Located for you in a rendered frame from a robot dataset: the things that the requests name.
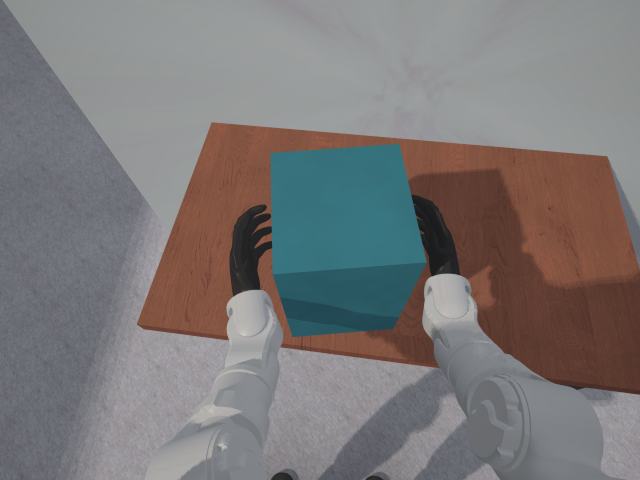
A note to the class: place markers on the left robot upper arm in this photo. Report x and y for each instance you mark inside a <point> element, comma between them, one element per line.
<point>224,452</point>

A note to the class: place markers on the robot right hand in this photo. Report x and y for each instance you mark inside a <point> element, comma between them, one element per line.
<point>437,241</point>

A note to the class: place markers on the right robot upper arm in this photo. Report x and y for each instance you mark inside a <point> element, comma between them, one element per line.
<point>527,429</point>

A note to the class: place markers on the carton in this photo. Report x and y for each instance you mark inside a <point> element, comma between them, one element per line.
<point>346,246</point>

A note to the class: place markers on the table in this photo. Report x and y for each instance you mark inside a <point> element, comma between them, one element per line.
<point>541,236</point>

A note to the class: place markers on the robot right forearm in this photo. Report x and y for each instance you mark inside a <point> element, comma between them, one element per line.
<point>464,353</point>

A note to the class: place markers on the robot left hand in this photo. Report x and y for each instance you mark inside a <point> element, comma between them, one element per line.
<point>244,257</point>

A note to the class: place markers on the robot left forearm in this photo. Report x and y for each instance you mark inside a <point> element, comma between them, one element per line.
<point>244,388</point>

